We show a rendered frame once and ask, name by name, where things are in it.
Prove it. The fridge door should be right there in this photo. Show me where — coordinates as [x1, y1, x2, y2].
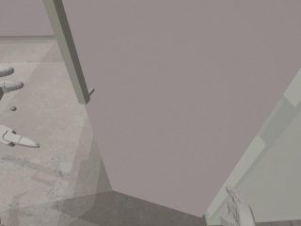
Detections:
[62, 0, 301, 218]

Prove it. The robot left hand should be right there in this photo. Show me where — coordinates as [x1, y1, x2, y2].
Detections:
[0, 65, 40, 148]

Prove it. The handle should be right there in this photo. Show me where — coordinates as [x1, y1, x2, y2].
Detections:
[42, 0, 95, 105]

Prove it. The robot right hand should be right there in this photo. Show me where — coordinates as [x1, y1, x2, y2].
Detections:
[219, 185, 257, 226]

